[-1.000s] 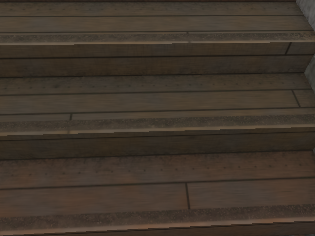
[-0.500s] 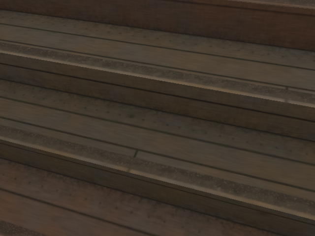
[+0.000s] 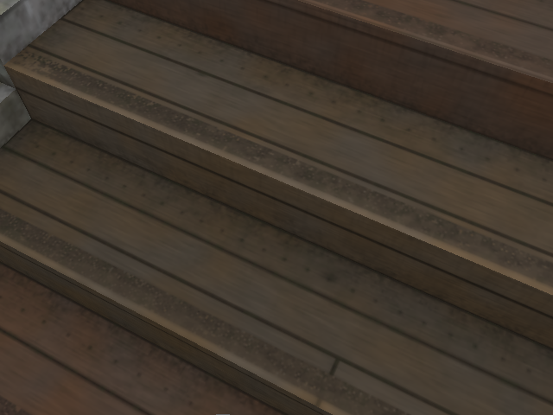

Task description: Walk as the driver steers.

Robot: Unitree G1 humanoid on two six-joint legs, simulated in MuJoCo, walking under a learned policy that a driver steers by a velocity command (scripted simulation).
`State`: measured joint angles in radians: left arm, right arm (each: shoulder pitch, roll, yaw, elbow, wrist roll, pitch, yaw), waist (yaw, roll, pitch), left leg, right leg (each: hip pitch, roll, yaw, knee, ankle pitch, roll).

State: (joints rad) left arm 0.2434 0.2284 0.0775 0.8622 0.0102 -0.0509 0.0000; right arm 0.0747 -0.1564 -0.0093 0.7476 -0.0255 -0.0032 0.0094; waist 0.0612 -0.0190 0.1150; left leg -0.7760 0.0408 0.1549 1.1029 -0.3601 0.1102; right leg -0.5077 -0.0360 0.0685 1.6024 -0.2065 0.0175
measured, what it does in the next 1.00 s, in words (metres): climbs, turning right: right foot, then left foot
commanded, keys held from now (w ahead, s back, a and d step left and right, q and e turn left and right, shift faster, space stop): e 0.72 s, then no key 0.28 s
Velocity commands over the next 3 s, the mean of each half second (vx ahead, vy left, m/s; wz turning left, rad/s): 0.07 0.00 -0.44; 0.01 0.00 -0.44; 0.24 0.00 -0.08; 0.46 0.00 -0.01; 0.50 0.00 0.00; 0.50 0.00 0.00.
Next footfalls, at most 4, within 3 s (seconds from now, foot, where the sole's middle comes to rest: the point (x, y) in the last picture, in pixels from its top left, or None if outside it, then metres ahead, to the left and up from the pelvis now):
0.64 right None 0.11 -0.05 -0.68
0.98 left None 0.23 0.12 -0.68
1.72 left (279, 292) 0.57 0.05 -0.51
2.22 right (442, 180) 0.75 -0.25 -0.34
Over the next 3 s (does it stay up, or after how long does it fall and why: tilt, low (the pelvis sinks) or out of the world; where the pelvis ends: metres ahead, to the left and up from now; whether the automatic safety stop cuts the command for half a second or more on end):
stays up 1.04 -0.29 0.59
